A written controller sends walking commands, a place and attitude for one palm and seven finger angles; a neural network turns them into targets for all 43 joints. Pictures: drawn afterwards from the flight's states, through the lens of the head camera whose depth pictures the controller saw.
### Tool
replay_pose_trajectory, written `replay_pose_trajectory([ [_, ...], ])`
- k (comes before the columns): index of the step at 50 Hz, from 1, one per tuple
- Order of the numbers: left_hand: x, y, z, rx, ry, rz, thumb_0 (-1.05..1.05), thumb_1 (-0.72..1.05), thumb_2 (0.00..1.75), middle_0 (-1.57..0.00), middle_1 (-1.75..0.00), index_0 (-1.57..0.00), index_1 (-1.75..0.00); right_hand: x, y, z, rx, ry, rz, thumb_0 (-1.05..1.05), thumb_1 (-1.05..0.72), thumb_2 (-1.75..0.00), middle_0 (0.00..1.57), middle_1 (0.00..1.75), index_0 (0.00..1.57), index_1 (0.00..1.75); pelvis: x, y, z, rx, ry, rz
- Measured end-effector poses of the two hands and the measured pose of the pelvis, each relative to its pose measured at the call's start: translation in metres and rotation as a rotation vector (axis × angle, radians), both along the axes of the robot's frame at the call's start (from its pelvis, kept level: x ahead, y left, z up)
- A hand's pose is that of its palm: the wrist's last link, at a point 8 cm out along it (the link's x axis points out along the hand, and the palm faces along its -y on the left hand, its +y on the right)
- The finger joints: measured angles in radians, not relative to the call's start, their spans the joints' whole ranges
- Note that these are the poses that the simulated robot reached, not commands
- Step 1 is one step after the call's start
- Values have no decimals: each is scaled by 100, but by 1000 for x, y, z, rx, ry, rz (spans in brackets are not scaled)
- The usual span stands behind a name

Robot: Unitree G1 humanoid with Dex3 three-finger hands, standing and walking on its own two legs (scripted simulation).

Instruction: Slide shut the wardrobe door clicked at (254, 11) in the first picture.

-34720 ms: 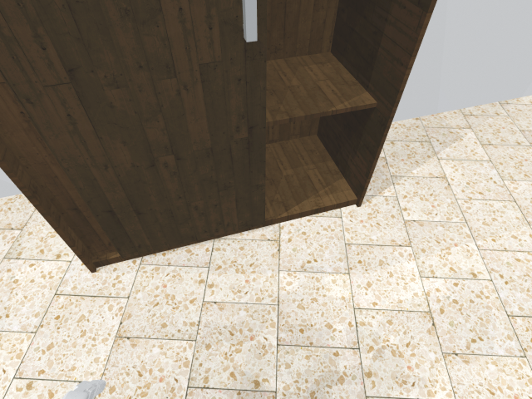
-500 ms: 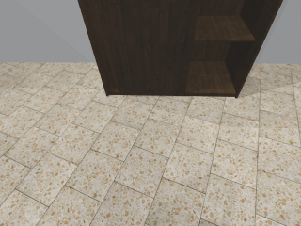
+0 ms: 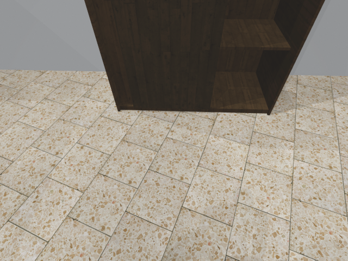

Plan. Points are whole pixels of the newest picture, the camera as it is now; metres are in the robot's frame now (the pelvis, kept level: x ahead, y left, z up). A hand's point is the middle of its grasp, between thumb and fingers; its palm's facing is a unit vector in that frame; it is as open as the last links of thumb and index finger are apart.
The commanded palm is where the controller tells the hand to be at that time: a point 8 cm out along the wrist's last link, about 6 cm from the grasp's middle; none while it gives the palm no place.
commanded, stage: look to check the result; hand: left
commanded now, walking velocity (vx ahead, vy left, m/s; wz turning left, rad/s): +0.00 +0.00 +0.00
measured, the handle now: out of the picture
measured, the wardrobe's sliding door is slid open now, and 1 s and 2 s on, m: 0.48 0.48 0.48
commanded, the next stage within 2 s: none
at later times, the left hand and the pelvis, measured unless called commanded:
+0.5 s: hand out of the picture +0.00 +0.16 -0.17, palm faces +0.06 -0.98 -0.19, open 7.4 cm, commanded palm none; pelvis +0.01 +0.00 +0.00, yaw +0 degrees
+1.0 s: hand out of the picture +0.00 +0.17 -0.17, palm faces +0.06 -0.98 -0.18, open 7.4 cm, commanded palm none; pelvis +0.01 +0.01 +0.00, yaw +0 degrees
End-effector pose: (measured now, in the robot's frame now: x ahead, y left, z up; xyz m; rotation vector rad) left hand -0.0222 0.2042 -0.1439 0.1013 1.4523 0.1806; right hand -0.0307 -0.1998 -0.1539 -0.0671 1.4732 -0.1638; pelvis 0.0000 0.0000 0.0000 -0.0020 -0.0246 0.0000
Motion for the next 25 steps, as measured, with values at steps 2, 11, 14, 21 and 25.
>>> replay_pose_trajectory([
  [2, 2, 0, 0, 1, 0, 0, 0, 91, 90, -20, -29, -20, -30, 3, 0, 0, -1, -4, 2, 0, -91, -90, 20, 30, 20, 30, 1, 0, 0, 0, 0, 0],
  [11, 10, 2, 0, 4, -8, -1, 0, 91, 90, -20, -29, -20, -30, 15, -2, 0, -8, -20, 8, 1, -92, -90, 20, 30, 20, 30, 7, 1, 0, 1, -1, -1],
  [14, 12, 3, 1, 5, -8, -3, 0, 91, 90, -20, -29, -20, -30, 17, -3, 0, -11, -21, 8, 1, -92, -90, 20, 30, 20, 30, 8, 1, 0, 1, -1, -2],
  [21, 16, 6, 1, 8, -9, -5, 0, 91, 90, -20, -29, -20, -30, 19, -3, 0, -12, -18, 9, 1, -92, -90, 20, 30, 20, 30, 10, 2, 0, 2, 1, -2],
  [25, 17, 7, 1, 9, -8, -7, 0, 91, 90, -20, -29, -20, -30, 20, -2, 0, -12, -16, 6, 1, -92, -90, 20, 30, 20, 30, 12, 3, 0, 2, 2, -3],
])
